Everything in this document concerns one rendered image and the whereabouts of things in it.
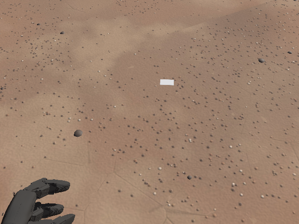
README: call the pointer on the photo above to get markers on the robot left hand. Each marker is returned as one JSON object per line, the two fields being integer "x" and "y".
{"x": 23, "y": 208}

